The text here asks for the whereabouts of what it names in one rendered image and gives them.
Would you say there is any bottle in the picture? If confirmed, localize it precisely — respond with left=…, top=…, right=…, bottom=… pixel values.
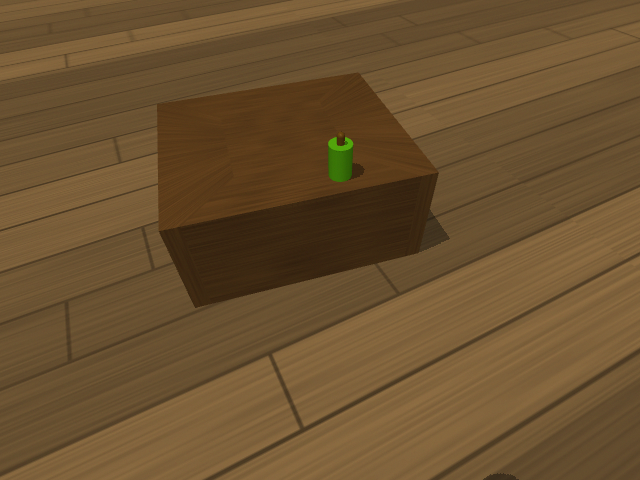
left=328, top=132, right=353, bottom=182

